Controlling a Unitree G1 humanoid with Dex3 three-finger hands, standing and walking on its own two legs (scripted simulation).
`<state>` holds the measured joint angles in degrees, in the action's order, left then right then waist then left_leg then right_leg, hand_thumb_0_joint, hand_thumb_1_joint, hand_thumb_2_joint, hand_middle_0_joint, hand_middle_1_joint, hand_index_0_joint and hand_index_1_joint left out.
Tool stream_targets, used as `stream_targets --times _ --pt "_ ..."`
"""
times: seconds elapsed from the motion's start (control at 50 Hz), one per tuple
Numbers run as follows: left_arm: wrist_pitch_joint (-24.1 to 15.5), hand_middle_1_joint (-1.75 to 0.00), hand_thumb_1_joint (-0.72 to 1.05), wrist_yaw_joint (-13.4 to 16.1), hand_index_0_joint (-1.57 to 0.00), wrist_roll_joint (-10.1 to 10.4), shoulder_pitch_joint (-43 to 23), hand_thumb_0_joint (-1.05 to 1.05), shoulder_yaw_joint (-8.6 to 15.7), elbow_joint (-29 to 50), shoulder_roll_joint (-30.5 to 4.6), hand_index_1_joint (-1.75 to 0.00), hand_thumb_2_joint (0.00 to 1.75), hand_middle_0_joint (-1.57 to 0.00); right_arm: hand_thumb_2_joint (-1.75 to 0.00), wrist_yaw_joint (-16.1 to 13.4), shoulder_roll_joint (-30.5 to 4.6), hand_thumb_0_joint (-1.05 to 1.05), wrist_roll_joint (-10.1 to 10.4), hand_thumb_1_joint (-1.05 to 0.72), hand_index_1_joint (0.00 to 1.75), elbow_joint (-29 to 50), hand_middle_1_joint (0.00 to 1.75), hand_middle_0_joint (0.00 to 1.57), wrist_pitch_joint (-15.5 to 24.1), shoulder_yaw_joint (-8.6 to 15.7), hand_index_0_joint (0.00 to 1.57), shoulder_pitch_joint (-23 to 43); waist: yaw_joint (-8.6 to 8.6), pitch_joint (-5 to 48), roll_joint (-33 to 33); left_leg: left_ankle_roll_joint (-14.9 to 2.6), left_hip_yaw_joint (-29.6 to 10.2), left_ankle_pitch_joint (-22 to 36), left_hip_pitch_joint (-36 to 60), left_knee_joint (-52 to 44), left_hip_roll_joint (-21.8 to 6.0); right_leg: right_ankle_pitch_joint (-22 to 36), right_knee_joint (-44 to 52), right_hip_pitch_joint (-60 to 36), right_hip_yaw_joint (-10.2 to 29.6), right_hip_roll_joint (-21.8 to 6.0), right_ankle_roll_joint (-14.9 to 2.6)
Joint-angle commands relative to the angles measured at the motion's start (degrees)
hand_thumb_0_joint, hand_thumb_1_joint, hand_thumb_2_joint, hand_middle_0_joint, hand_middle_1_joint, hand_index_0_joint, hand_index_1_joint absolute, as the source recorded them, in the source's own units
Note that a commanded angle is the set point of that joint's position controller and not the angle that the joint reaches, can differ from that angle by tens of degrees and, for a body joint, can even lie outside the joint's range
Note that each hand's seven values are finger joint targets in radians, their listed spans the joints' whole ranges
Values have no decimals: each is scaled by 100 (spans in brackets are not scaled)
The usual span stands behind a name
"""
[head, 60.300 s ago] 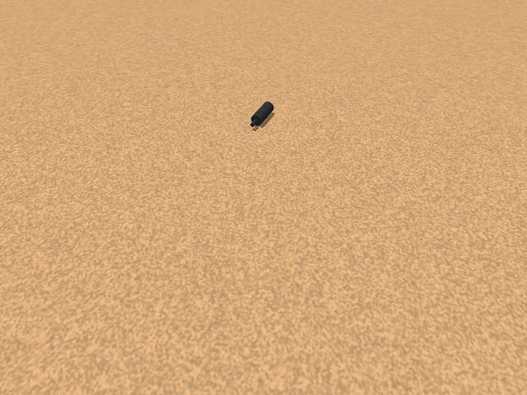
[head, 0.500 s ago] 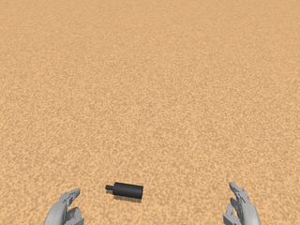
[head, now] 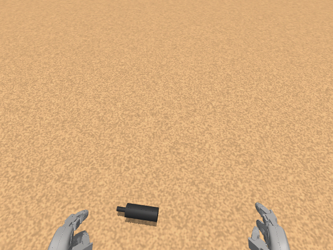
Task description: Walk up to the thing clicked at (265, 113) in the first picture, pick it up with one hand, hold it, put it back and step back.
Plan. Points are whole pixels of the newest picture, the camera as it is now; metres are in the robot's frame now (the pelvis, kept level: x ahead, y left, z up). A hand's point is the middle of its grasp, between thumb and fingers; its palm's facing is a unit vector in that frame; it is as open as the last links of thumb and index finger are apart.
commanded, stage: home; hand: left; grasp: from above
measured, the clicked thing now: (137, 211) +0.44 +0.15 -0.68
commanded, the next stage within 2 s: stand in 0.22 s
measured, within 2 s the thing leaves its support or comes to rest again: neither
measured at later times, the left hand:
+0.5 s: hand out of the picture +0.14 +0.21 -0.09, palm faces +0.01 -0.95 -0.33, open 7.4 cm
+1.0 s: hand out of the picture +0.03 +0.24 -0.11, palm faces +0.05 -0.95 -0.31, open 7.4 cm
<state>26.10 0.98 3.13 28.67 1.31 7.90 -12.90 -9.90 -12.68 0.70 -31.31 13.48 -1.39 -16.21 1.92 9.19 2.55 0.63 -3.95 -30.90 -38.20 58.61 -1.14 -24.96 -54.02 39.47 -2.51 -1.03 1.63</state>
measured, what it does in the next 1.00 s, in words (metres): rises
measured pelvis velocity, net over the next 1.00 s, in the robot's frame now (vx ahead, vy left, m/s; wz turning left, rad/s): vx -0.01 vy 0.01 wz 0.01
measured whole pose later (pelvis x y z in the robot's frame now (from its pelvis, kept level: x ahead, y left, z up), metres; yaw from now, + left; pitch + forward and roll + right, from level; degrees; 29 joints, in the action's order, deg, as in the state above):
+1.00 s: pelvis -0.01 +0.01 +0.06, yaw +1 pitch -4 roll +0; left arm 1.2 1.7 -2.0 11.8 2.2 -60.1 -15.5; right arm -1.3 -15.3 -1.6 -59.1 0.3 2.4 -11.1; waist -1.4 -3.5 0.1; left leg -0.4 -2.3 -16.1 -7.6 28.0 1.3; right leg -12.5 -27.1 10.3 -1.4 -3.6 2.5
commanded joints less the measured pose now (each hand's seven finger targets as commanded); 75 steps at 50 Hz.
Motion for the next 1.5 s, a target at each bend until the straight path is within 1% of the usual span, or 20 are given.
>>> stream_targets --times 0.0,0.1,0.28,0.3,0.32,0.34,0.36,0.38,0.42,0.46,0.52,0.58,0.62,0.68,0.78,0.88,1.1,1.26,1.36,1.48 --pt "-297 -30 90 47 -20 -32 -93 0 346 1028 -603 -30 90 -20 -90 -96 -714 0 -15 -90 30 921 30 20 328 285 20 365 55 484 -71 -99 143 1669 207 -950 133 1156 772 -729 -157 162 -152" --pt "-296 -30 90 44 -20 -47 -47 0 350 1134 -630 -30 90 -20 -90 -67 -731 0 -21 -90 30 889 30 20 297 311 20 329 -17 619 191 -1 7 2022 358 -1041 60 1274 603 -696 -209 176 -202" --pt "-270 -30 90 29 -20 -25 -83 0 376 1067 -638 -30 90 -20 -90 -62 -730 0 -18 -90 30 890 30 20 291 315 20 308 31 531 77 -51 67 1753 272 -1005 98 1139 691 -678 -191 169 -171" --pt "-1473 -30 90 262 -20 -710 -1771 0 380 -944 -1064 -30 90 -20 -90 279 -1344 0 -800 -90 30 -471 30 20 -335 494 20 675 -384 -890 -400 -334 -57 2546 438 -1505 -118 1103 945 -1545 278 -238 -385" --pt "-1854 -30 90 244 -20 -751 -1271 0 476 -1880 -1113 -30 90 -20 -90 417 -1424 0 -781 -90 30 -513 30 20 -551 582 20 627 -367 -316 -450 -407 2 2755 812 -1524 -107 1123 954 -1810 499 -257 -586" --pt "-2046 -30 90 228 -20 -780 -1171 0 466 -2158 -1130 -30 90 -20 -90 516 -1414 0 -762 -90 30 -445 30 20 -655 555 20 567 -332 -140 -530 -422 -36 2913 1081 -1509 -89 1357 939 -1842 536 -273 -630" --pt "-2149 -30 90 190 -20 -742 -1339 0 414 -2275 -1174 -30 90 -20 -90 590 -1440 0 -803 -90 30 -411 30 20 -721 562 20 493 -209 -258 -230 -440 -200 2565 1102 -1663 -111 1264 992 -1625 523 -233 -567" --pt "-2253 -30 90 173 -20 -713 -1377 0 378 -2542 -1183 -30 90 -20 -90 669 -1403 0 -658 -90 30 -503 30 20 -743 560 20 547 -300 -139 -9 -471 -303 2412 1301 -1813 -117 1338 985 -1897 530 -276 -526" --pt "-2341 -30 90 138 -20 -661 -1439 0 391 -3020 -1159 -30 90 -20 -90 799 -1267 0 -425 -90 30 -692 30 20 -802 594 20 711 -432 -177 -322 -407 -123 2226 1511 -1926 -40 1343 1185 -1977 555 -353 -497" --pt "-2399 -30 90 135 -20 -615 -1562 0 418 -3469 -1169 -30 90 -20 -90 831 -1243 0 -364 -90 30 -792 30 20 -866 639 20 782 -425 -133 -466 -370 -116 2073 1571 -1920 -4 1303 1475 -2073 605 -426 -464" --pt "-2529 -30 90 137 -20 -645 -1859 0 441 -4049 -1270 -30 90 -20 -90 881 -1172 0 -377 -90 30 -1074 30 20 -995 656 20 720 -303 -420 -688 -389 -9 1389 1637 -2022 86 579 2098 -2049 880 -604 -444" --pt "-2621 -30 90 132 -20 -621 -1947 0 428 -4504 -1267 -30 90 -20 -90 877 -1196 0 -399 -90 30 -1329 30 20 -1058 691 20 549 -244 -680 -453 -396 -126 1472 1958 -2365 6 604 2274 -1935 800 -576 -389" --pt "-2661 -30 90 128 -20 -576 -1881 0 425 -4811 -1218 -30 90 -20 -90 873 -1256 0 -391 -90 30 -1478 30 20 -1050 701 20 567 -294 -595 -192 -401 -311 1937 2080 -2587 -135 1207 2122 -2265 577 -461 -343" --pt "-2649 -30 90 122 -20 -531 -1798 0 402 -5250 -1122 -30 90 -20 -90 834 -1344 0 -367 -90 30 -1636 30 20 -1074 690 20 673 -389 -833 159 -403 -628 1675 1817 -3239 -319 1198 2191 -2664 372 -335 -263" --pt "-2665 -30 90 139 -20 -508 -1767 0 391 -5872 -1240 -30 90 -20 -90 762 -1377 0 -296 -90 30 -1987 30 20 -1106 667 20 620 -339 -856 -87 -297 -510 2502 2356 -3424 -317 1837 2613 -3027 425 -459 -295" --pt "-2674 -30 90 161 -20 -487 -1819 0 346 -6296 -1270 -30 90 -20 -90 737 -1395 0 -251 -90 30 -2315 30 20 -1147 636 20 548 -309 -914 -199 -253 -403 2875 2722 -3563 -322 2149 2920 -3243 429 -543 -263" --pt "-2679 -30 90 112 -20 -504 -1947 0 287 -6792 -1344 -30 90 -20 -90 813 -1432 0 -235 -90 30 -2611 30 20 -1240 602 20 784 -314 -1455 -234 -232 -473 1495 2507 -4234 -329 1106 3491 -3220 442 -500 -175" --pt "-2738 -30 90 104 -20 -502 -2112 0 286 -6891 -1509 -30 90 -20 -90 864 -1417 0 -218 -90 30 -2734 30 20 -1256 574 20 732 -244 -1291 -446 -226 -319 1882 2754 -4044 -290 822 3829 -3189 652 -652 -199" --pt "-2739 -30 90 87 -20 -453 -2122 0 269 -6947 -1480 -30 90 -20 -90 847 -1537 0 -210 -90 30 -2787 30 20 -1215 553 20 853 -289 -1039 -66 -213 -362 2191 2875 -4183 -401 1537 3624 -3456 527 -604 -222" --pt "-2738 -30 90 70 -20 -435 -2247 0 273 -7021 -1549 -30 90 -20 -90 836 -1522 0 -210 -90 30 -2874 30 20 -1228 488 20 784 -259 -1118 -194 -207 -310 2266 2817 -4214 -412 1582 3657 -3470 539 -602 -213"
